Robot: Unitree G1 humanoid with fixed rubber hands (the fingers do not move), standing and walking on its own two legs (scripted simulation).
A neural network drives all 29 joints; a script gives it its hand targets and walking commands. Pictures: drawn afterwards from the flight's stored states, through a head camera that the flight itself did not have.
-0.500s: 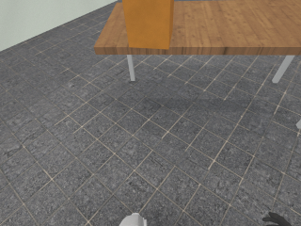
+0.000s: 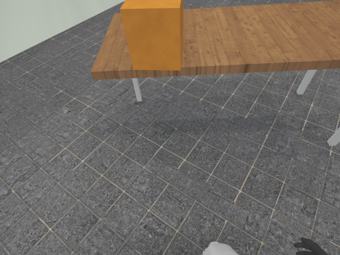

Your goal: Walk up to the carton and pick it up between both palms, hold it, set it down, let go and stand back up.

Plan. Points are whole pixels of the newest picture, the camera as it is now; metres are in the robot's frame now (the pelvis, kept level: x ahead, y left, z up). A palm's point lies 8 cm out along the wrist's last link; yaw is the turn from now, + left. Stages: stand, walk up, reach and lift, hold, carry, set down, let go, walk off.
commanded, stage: walk up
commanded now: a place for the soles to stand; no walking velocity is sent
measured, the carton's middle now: (157, 31) +0.93 +0.06 +0.07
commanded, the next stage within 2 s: none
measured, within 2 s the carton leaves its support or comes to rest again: neither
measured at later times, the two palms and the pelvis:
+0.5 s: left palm out of the picture +0.12 +0.35 -0.08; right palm (297, 228) +0.19 -0.29 -0.11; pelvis +0.10 +0.02 -0.01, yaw +1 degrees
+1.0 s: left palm (46, 226) +0.22 +0.37 -0.11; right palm (281, 208) +0.24 -0.26 -0.10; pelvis +0.16 +0.05 -0.02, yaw -1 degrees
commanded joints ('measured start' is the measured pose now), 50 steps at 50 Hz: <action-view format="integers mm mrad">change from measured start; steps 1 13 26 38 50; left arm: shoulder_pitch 25 126 -69 -23 -109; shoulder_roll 217 266 312 203 296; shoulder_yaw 87 117 112 76 86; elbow -62 -74 -144 -62 -49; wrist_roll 15 -2 15 6 16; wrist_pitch -55 -79 -45 12 -29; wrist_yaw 0 53 27 16 33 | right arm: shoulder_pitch -38 39 2 -8 -87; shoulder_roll -250 -175 -187 -255 -152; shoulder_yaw -125 -101 -113 -115 -69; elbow -29 10 27 14 27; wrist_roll -31 -18 -22 -14 18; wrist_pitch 2 57 11 -21 12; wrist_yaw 3 0 -3 -51 -59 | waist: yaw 11 23 -4 -9 8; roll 79 -86 -180 196 -81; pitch -17 -38 38 38 -47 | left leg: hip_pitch -57 -461 -185 -100 -219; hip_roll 278 62 112 282 65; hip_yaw -216 -287 -170 -488 -172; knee -136 595 122 -205 234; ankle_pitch -195 0 -38 21 -200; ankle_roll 138 -30 -23 110 -37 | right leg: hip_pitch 169 432 104 -92 161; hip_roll -26 -213 -220 5 -253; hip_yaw -45 279 143 24 468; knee -242 -383 -259 250 -346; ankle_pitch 25 529 139 -137 181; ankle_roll -33 -37 -204 -12 -216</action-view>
